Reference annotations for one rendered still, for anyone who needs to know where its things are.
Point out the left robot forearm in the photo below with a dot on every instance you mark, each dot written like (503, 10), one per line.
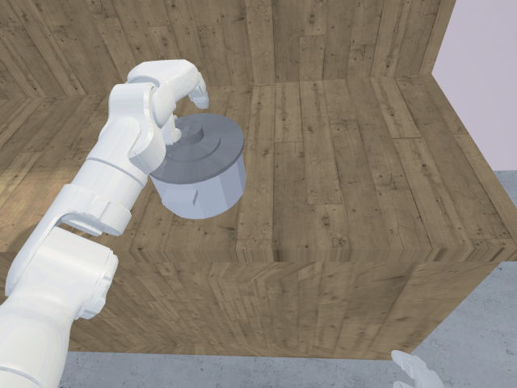
(130, 146)

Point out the lid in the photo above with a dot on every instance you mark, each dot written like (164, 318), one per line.
(220, 148)

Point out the table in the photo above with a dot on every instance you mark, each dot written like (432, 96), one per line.
(368, 215)

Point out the robot right hand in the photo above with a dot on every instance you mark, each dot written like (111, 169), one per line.
(416, 369)

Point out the knob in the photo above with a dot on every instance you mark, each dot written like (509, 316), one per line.
(192, 132)

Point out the robot left hand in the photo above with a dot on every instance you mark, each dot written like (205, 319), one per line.
(183, 79)

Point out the left robot upper arm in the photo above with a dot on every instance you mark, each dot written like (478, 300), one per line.
(67, 278)

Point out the pot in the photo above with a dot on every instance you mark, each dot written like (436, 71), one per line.
(204, 199)

